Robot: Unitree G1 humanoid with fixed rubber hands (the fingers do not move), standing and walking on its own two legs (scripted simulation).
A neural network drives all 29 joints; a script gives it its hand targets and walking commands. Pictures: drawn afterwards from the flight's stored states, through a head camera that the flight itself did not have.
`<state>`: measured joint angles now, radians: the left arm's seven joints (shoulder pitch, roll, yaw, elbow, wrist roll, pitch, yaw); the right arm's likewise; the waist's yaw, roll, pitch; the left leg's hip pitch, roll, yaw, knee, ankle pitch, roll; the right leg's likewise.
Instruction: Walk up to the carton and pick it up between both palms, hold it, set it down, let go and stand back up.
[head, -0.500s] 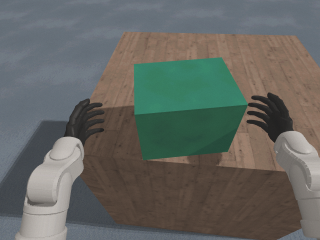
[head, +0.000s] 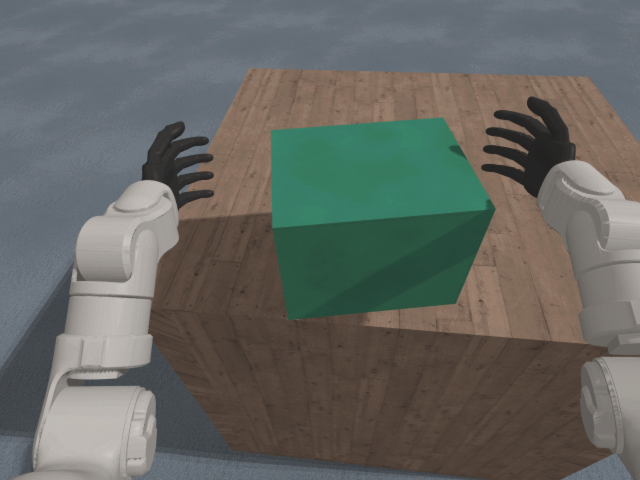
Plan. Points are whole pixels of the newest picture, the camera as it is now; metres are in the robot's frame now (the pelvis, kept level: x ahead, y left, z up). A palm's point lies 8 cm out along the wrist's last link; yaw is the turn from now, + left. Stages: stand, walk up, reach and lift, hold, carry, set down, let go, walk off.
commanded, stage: reach and lift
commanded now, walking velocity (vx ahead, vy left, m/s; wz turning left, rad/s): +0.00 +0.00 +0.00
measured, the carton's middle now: (365, 219) +0.44 -0.04 +0.09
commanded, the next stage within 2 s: none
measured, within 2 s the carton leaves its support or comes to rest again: neither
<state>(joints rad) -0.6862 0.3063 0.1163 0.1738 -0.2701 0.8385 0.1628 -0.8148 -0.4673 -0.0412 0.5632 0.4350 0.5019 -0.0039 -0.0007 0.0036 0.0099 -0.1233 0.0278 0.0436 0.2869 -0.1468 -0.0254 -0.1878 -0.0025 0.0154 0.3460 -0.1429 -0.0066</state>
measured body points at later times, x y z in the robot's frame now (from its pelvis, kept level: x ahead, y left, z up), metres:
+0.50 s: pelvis +0.01 +0.00 +0.00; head +0.01 +0.00 +0.45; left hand +0.41 +0.22 +0.18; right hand +0.44 -0.23 +0.19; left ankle +0.00 +0.14 -0.75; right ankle +0.03 -0.11 -0.75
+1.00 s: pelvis +0.00 +0.01 +0.00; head +0.03 +0.00 +0.45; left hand +0.42 +0.20 +0.15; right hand +0.43 -0.22 +0.13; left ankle +0.00 +0.14 -0.75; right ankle +0.03 -0.11 -0.75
